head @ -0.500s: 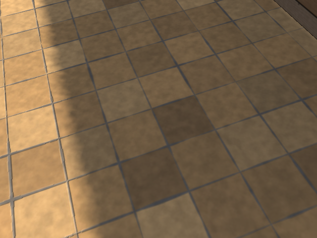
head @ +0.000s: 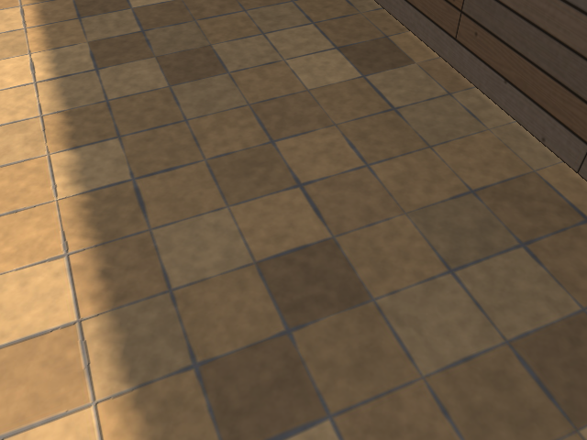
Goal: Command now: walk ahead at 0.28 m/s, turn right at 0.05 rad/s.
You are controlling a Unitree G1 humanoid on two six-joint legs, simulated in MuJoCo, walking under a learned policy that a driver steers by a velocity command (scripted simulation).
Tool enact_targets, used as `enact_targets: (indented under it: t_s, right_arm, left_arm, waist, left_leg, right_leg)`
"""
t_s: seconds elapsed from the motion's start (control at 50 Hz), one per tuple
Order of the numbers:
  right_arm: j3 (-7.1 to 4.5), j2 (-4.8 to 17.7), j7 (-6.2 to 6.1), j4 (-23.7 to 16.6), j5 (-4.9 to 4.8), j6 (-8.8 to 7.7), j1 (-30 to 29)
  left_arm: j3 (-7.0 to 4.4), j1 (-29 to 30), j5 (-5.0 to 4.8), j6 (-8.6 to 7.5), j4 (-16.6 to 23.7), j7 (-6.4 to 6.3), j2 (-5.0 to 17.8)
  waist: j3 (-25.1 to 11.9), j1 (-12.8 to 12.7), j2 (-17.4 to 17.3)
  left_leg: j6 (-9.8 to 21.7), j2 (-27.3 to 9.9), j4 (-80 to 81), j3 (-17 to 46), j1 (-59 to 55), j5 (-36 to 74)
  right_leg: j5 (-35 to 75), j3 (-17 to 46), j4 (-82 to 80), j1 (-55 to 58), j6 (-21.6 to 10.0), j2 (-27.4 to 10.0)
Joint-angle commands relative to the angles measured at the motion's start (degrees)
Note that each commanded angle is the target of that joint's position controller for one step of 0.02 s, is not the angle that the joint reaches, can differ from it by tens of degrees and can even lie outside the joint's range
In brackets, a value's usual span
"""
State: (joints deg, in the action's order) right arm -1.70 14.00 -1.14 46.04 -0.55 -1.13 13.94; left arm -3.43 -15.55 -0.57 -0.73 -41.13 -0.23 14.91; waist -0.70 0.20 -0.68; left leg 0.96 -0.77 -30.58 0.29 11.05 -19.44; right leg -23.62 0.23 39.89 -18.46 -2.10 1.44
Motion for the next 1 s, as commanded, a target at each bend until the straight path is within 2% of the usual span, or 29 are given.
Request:
enact_targets:
  t_s: [0.02, 0.06, 0.08, 0.1, 0.12, 0.14, 0.16, 0.18, 0.22, 0.28, 0.34, 0.44, 0.46, 0.5, 0.52, 0.54, 0.56, 0.58, 0.6, 0.62, 0.64, 0.66, 0.68, 0.7, 0.74, 0.82, 0.88, 0.92, 1.0]
  right_arm:
    - [-2.97, 11.1, 0.16, -3.7, -1.22, -0.72, -3.8]
    - [-2.51, 9.2, 0.72, -3.8, -1.21, -0.66, -5.0]
    - [-1.6, 6.3, 0.99, -4.3, -0.72, -1.05, -6.1]
    - [-0.68, 2.9, 1.14, -6.6, -0.37, -2.08, -6.6]
    - [-1.64, 6.8, 0.96, -7.8, -1.12, -3.09, -8.7]
    - [-2.39, 8.5, 1.29, -7.3, -2.08, -3.71, -7.4]
    - [-2.24, 8.0, 1.67, -6.3, -2.1, -4.09, -6.8]
    - [-2.27, 7.5, 1.93, -5.9, -1.42, -4.43, -7.1]
    - [-2.46, 6.9, 2.71, -5.5, -0.78, -4.37, -8.0]
    - [-1.87, 4.8, 3.35, -6.2, -0.26, -3.83, -10.7]
    - [-0.93, 3.1, 3.74, -7.8, -0.58, -3.81, -15.4]
    - [-0.73, 4.0, 4.86, -10.3, -1.4, -3.78, -20.6]
    - [-0.84, 4.5, 5.17, -10.7, -1.41, -3.86, -21.0]
    - [-1.52, 6.0, 5.54, -10.9, -1.03, -3.95, -19.1]
    - [-2.26, 7.3, 5.42, -10.3, -0.87, -3.76, -15.7]
    - [-3.52, 9.3, 5.14, -8.4, -0.89, -3.48, -8.2]
    - [-4.94, 11.9, 4.41, -6.3, -0.99, -3.0, 0.7]
    - [-6.45, 17.7, 3.44, -6.0, -0.25, -2.56, 8.6]
    - [-5.67, 16.2, 3.61, -5.9, -1.15, -2.76, 8.3]
    - [-4.86, 13.0, 3.41, -5.9, -0.67, -2.77, 6.7]
    - [-4.43, 11.5, 3.16, -6.4, -0.43, -2.87, 3.7]
    - [-4.04, 10.6, 3.12, -7.0, -0.13, -3.12, 0.1]
    - [-3.6, 9.2, 3.03, -7.8, 0.46, -3.43, -2.5]
    - [-3.49, 8.8, 2.92, -8.6, 0.79, -3.46, -3.9]
    - [-3.58, 8.7, 2.62, -8.6, 0.16, -3.68, -3.9]
    - [-4.15, 10.9, 1.39, -7.3, -0.31, -3.6, 0.1]
    - [-4.31, 11.5, 0.76, -6.1, -1.04, -2.73, 3.9]
    - [-4.35, 11.7, 0.52, -5.3, -1.3, -2.22, 6.2]
    - [-4.38, 11.4, 0.08, -5.1, -1.12, -1.15, 7.3]
  left_arm:
    - [-1.03, 3.1, -0.63, -3.05, 4.3, 0.82, 3.2]
    - [-1.92, -3.9, -0.04, -3.38, 0.6, 1.08, 3.9]
    - [-2.59, -8.8, -0.08, -3.5, -0.4, 0.88, 5.9]
    - [-4.01, -13.8, 0.12, -3.71, -0.6, 0.68, 12.2]
    - [-3.72, -15.4, 0.45, -4.37, -0.3, 1.14, 12.0]
    - [-2.7, -12.4, 0.54, -4.98, 0.2, 0.99, 9.3]
    - [-2.23, -10.6, 0.64, -5.3, 0.8, 0.9, 7.8]
    - [-2.04, -9.2, 0.61, -5.25, 1.0, 0.86, 7.7]
    - [-1.16, -8.6, 0.71, -4.8, 0.7, 0.74, 5.9]
    - [-1.08, -10.8, 0.15, -4.35, -0.5, 0.31, 6.2]
    - [-1.33, -11.0, 0.55, -3.89, -1.3, -0.4, 7.8]
    - [-1.58, -12.2, 0.12, -4.13, -4.0, -0.38, 8.4]
    - [-1.7, -11.8, 0.03, -4.02, -4.3, -0.41, 8.5]
    - [-2.13, -10.3, 0.18, -3.64, -4.2, -0.74, 9.7]
    - [-2.4, -9.7, 0.43, -3.26, -4.1, -1.06, 10.6]
    - [-2.48, -8.7, 0.71, -2.58, -3.7, -1.45, 11.0]
    - [-2.29, -8.4, 0.85, -2.32, -3.0, -1.95, 11.0]
    - [-0.88, -12.1, 1.85, -3.04, -0.5, -1.73, 6.8]
    - [0.87, -14.1, 1.57, -4.98, -0.8, -0.66, 3.2]
    - [-0.54, -7.7, -0.85, -6.66, 0.9, 0.15, 8.4]
    - [-0.43, -2.6, -1.96, -7.56, 2.7, 0.28, 9.2]
    - [-0.38, -0.3, -0.9, -8.01, 3.2, -0.14, 8.8]
    - [-0.9, -0.5, 0.44, -7.63, 3.1, -0.62, 9.1]
    - [-1.02, -1.6, 1.0, -6.9, 3.1, -0.69, 8.8]
    - [-0.85, -2.6, 1.65, -5.61, 3.3, -0.86, 7.5]
    - [-0.1, 6.2, 2.11, -5.15, 6.4, -1.28, 5.6]
    - [0.59, 13.2, 1.47, -5.86, 7.9, -0.56, 4.0]
    - [0.44, 16.3, 0.65, -6.26, 8.7, 0.06, 4.8]
    - [-0.68, 16.6, 0.11, -7.25, 9.2, 1.08, 7.5]
  waist:
    - [7.0, -0.7, -7.3]
    - [3.3, -3.7, -5.5]
    - [1.6, -5.5, -0.5]
    - [-0.2, -5.7, 15.5]
    - [1.1, -6.9, 16.1]
    - [3.7, -4.6, 10.3]
    - [3.9, -3.8, 7.0]
    - [4.4, -3.3, 4.7]
    - [4.1, -2.7, 5.1]
    - [3.9, -3.3, 4.8]
    - [5.1, -4.5, 5.4]
    - [8.3, -5.2, 5.5]
    - [8.3, -4.7, 5.3]
    - [5.5, -2.6, 6.2]
    - [2.2, -0.7, 7.5]
    - [-2.6, 3.3, 7.8]
    - [-7.3, 7.5, 6.2]
    - [-15.7, 6.9, -5.8]
    - [-23.7, 4.6, -12.3]
    - [-17.7, 6.6, -8.0]
    - [-9.6, 5.5, -4.4]
    - [-4.1, 2.8, 1.1]
    - [-2.4, 0.4, 1.2]
    - [-1.5, -1.3, -0.3]
    - [-0.7, -2.4, -1.7]
    - [1.8, 0.3, -1.4]
    - [1.2, 3.6, -2.4]
    - [1.1, 4.7, -3.1]
    - [0.2, 3.4, -5.3]
  left_leg:
    - [10.0, -14.2, 18.5, 17.3, 5.0, -15.2]
    - [7.4, -9.1, 11.7, 10.3, 10.4, -8.4]
    - [5.0, -5.7, 1.9, 5.8, 14.2, -4.1]
    - [0.4, 2.1, -17.7, -2.7, 26.0, -4.6]
    - [0.4, 2.5, -29.4, 2.6, 34.0, -13.2]
    - [1.7, -0.9, -35.2, 5.1, 38.2, -10.0]
    - [2.9, -2.7, -35.9, 5.0, 39.1, -4.5]
    - [3.4, -4.0, -34.2, 4.4, 39.5, 0.1]
    - [2.7, -5.4, -30.0, 3.2, 36.4, 6.2]
    - [0.0, -4.6, -22.6, 0.4, 35.1, 11.8]
    - [-1.4, -3.4, -11.4, -1.3, 31.1, 19.6]
    - [1.2, -2.0, -3.0, -1.6, 27.0, 23.4]
    - [2.3, -1.6, -2.1, -1.6, 27.0, 22.0]
    - [4.6, 0.9, -1.5, -3.4, 22.6, 18.2]
    - [5.8, 2.9, -2.2, -4.7, 18.0, 15.9]
    - [7.2, 5.3, -1.7, -6.2, 9.0, 15.4]
    - [8.9, 5.1, -1.3, -3.7, -5.6, 16.3]
    - [16.6, -9.2, -1.9, 20.2, -28.9, 11.9]
    - [23.7, -18.7, 10.6, 48.5, -37.6, -1.0]
    - [20.3, -16.9, 14.3, 44.9, -33.1, -6.5]
    - [17.9, -14.8, 15.1, 36.4, -23.8, -4.1]
    - [16.7, -12.5, 16.4, 30.5, -13.4, 2.5]
    - [15.8, -10.3, 17.3, 26.0, -6.6, 8.4]
    - [15.9, -8.7, 18.6, 24.3, -2.0, 11.4]
    - [16.8, -7.4, 19.9, 20.9, 3.4, 15.9]
    - [14.6, -4.0, 19.8, 15.6, 7.6, 19.1]
    - [12.1, -2.4, 17.6, 15.0, 7.3, 15.7]
    - [11.8, -3.5, 15.8, 17.8, 4.5, 13.6]
    - [10.6, -6.1, 8.2, 25.0, -4.0, 14.5]
  right_leg:
    - [0.2, -1.7, -5.9, -1.9, -1.9, -1.9]
    - [9.9, -3.3, -12.0, 12.9, -1.5, 0.7]
    - [7.0, 4.3, -15.7, 18.6, -2.9, -4.1]
    - [-2.8, 26.9, -24.5, 26.0, -9.4, -16.0]
    - [-5.8, 41.3, -29.6, 25.7, -15.7, -22.7]
    - [-6.5, 37.6, -28.7, 25.6, -15.4, -22.6]
    - [-5.3, 31.9, -28.7, 25.5, -13.3, -20.1]
    - [-0.9, 27.3, -29.4, 24.9, -11.7, -18.3]
    - [11.5, 19.5, -30.7, 23.0, -9.4, -15.2]
    - [24.0, 12.1, -31.6, 22.0, -9.3, -13.2]
    - [25.4, 5.9, -32.8, 18.7, -8.4, -11.8]
    - [25.4, 1.0, -33.9, 19.3, -7.5, -14.6]
    - [28.6, 0.0, -32.8, 21.2, -7.0, -15.4]
    - [46.5, -2.4, -27.1, 24.5, -5.5, -15.9]
    - [57.9, -3.5, -21.7, 26.1, -4.6, -15.7]
    - [66.3, -5.6, -11.7, 25.4, -3.3, -14.4]
    - [64.0, -6.9, 1.6, 16.9, -1.2, -12.6]
    - [36.6, -7.1, 24.8, -5.7, 2.3, -6.5]
    - [-7.3, 2.7, 39.8, -19.2, 3.8, 3.0]
    - [-4.5, 8.3, 42.9, -25.4, 2.4, -0.7]
    - [0.1, 6.8, 40.1, -26.4, 1.3, -3.3]
    - [3.7, 6.1, 34.7, -24.2, 1.1, -5.6]
    - [6.0, 6.2, 30.3, -20.1, 1.3, -7.4]
    - [7.0, 6.3, 28.6, -17.2, 1.8, -8.2]
    - [8.0, 5.1, 24.8, -15.5, 3.5, -8.6]
    - [21.1, 3.6, 9.3, -16.5, 5.9, -6.9]
    - [29.9, 2.8, -3.4, -11.8, 6.2, -3.6]
    - [30.3, 3.6, -7.2, -10.7, 6.2, -2.4]
    - [21.5, 5.4, -12.9, -8.4, 4.0, -1.2]
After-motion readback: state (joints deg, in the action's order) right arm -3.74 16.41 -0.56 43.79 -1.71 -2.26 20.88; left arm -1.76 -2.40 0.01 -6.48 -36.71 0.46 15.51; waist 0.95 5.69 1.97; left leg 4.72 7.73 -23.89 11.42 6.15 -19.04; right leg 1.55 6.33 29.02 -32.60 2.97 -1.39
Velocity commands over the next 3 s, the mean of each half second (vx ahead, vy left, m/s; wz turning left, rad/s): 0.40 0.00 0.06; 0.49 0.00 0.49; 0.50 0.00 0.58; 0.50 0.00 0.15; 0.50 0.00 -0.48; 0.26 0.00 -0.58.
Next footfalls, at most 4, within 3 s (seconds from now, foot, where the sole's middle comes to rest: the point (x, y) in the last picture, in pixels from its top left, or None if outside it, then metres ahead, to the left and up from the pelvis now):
0.56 left None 0.42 0.11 -0.77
1.06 right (315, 365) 0.73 -0.01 -0.77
1.56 left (168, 334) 0.83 0.36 -0.77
2.12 right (167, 228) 1.21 0.42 -0.77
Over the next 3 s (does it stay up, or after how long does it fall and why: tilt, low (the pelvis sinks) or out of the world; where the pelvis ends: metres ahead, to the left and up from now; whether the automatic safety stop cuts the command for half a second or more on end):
stays up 1.34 0.62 0.01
